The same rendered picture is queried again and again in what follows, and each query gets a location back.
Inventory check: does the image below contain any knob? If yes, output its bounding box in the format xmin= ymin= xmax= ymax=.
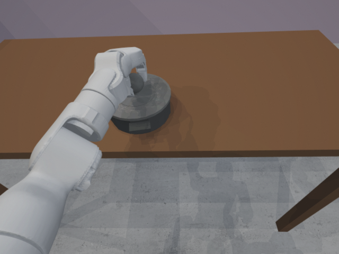
xmin=129 ymin=73 xmax=144 ymax=93

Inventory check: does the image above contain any robot left forearm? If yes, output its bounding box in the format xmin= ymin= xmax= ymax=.
xmin=28 ymin=49 xmax=132 ymax=171

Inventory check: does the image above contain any left robot upper arm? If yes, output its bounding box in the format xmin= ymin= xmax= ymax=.
xmin=0 ymin=127 xmax=102 ymax=254

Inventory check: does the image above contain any pot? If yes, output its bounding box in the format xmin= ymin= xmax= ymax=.
xmin=111 ymin=102 xmax=171 ymax=134

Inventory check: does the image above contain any lid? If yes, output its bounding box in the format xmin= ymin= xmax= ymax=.
xmin=112 ymin=74 xmax=171 ymax=121

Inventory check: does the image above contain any robot left hand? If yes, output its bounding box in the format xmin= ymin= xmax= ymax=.
xmin=116 ymin=47 xmax=147 ymax=97

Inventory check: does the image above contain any table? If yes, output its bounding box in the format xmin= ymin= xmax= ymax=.
xmin=0 ymin=30 xmax=339 ymax=232

